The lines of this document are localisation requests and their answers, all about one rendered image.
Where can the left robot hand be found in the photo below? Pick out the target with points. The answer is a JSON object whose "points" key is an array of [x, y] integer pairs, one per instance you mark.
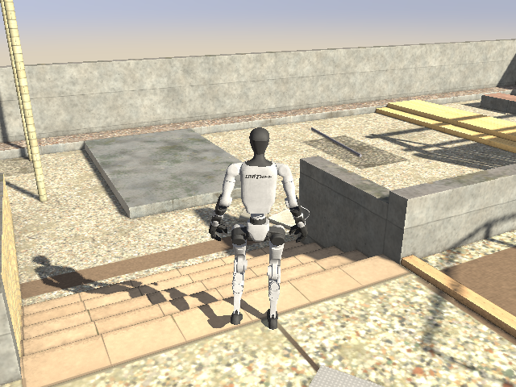
{"points": [[219, 229]]}

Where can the right robot hand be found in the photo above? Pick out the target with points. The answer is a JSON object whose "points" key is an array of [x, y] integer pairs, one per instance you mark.
{"points": [[297, 230]]}

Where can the robot left forearm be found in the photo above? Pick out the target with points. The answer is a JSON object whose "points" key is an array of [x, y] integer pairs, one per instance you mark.
{"points": [[218, 213]]}

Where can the robot right upper arm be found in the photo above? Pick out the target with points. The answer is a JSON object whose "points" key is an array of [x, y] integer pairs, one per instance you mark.
{"points": [[283, 170]]}

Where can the humanoid robot torso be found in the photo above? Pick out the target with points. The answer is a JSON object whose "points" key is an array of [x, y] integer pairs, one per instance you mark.
{"points": [[258, 192]]}

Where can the robot right forearm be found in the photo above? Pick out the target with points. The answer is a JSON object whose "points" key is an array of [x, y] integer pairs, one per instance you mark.
{"points": [[298, 215]]}

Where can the robot left upper arm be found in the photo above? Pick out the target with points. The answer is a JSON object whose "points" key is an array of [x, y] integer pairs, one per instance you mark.
{"points": [[229, 183]]}

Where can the robot left thigh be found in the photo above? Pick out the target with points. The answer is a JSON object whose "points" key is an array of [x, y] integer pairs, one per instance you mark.
{"points": [[239, 235]]}

